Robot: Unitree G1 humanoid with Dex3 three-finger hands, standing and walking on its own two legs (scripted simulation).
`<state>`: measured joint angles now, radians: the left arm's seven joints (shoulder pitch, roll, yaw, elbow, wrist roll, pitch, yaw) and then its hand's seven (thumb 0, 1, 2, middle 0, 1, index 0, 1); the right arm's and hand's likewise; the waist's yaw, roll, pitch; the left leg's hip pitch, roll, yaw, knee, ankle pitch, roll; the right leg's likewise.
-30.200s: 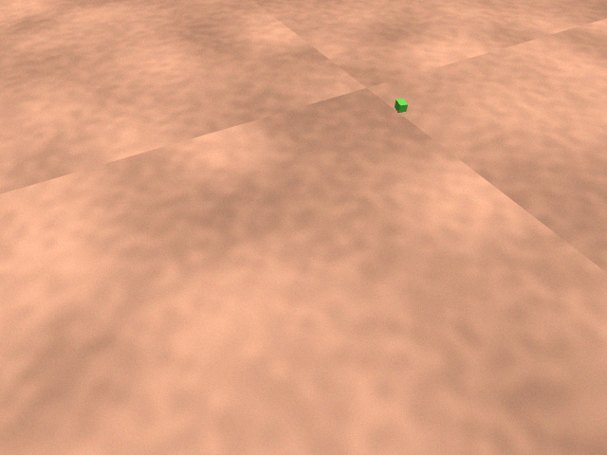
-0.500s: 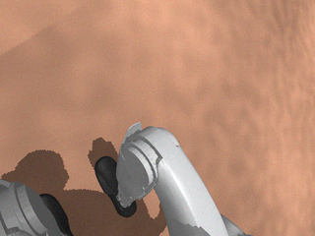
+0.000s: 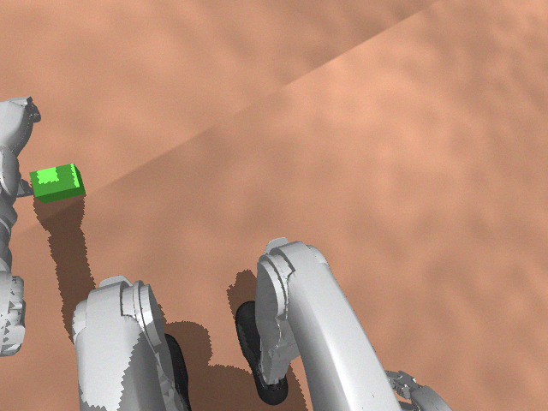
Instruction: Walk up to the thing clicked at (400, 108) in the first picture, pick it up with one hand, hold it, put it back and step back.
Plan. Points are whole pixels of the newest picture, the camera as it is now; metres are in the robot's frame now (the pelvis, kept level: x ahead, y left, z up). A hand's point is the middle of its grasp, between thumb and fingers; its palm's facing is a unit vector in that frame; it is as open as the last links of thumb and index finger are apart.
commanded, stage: withdraw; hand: left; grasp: from above
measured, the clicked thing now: (58, 183) +0.53 +0.28 -0.34
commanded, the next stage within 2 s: home in 0.24 s
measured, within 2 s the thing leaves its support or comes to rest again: neither
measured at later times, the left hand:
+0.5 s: hand (34, 175) +0.50 +0.28 -0.21, palm faces -0.42 -0.12 -0.90, open 11.3 cm
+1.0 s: hand out of the picture +0.37 +0.26 -0.01, palm faces -0.20 -0.75 -0.63, open 7.4 cm
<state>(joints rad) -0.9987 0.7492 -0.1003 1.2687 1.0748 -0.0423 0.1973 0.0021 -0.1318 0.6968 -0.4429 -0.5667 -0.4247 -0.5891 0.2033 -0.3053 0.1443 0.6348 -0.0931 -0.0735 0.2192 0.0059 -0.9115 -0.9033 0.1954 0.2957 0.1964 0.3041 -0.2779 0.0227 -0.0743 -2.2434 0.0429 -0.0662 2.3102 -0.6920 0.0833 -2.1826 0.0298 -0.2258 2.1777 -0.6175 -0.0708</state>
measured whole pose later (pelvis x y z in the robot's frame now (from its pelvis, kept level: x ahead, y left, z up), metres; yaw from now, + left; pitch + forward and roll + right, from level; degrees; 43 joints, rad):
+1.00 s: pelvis +0.01 +0.00 +0.11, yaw +6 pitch +34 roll -5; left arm -0.50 0.45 0.02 0.76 0.41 0.10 0.06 0.01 0.83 0.97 -0.23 -0.38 -0.23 -0.38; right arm 0.21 -0.28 0.02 0.64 0.00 -0.05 0.08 0.01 -0.90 -0.90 0.20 0.30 0.20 0.30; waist -0.12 0.04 -0.21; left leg -1.87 0.00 -0.02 1.93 -0.66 0.06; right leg -1.84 0.03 -0.13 1.86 -0.63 -0.06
